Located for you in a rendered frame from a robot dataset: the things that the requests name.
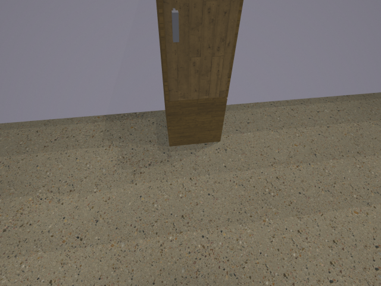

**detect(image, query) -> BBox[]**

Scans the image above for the cupboard door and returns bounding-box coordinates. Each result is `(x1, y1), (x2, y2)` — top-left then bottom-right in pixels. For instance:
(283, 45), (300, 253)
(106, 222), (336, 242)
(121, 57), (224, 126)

(163, 0), (240, 101)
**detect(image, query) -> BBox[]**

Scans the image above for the handle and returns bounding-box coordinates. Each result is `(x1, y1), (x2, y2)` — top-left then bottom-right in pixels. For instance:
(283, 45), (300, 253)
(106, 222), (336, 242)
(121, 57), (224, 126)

(171, 8), (179, 42)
